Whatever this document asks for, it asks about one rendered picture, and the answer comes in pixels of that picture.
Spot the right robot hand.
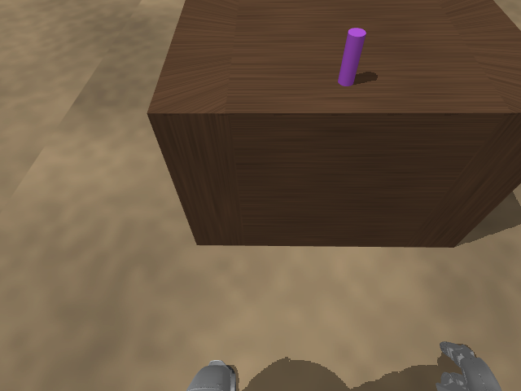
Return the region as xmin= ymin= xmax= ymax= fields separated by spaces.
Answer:
xmin=436 ymin=341 xmax=502 ymax=391

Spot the can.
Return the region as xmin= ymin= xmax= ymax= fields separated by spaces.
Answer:
xmin=338 ymin=28 xmax=366 ymax=86

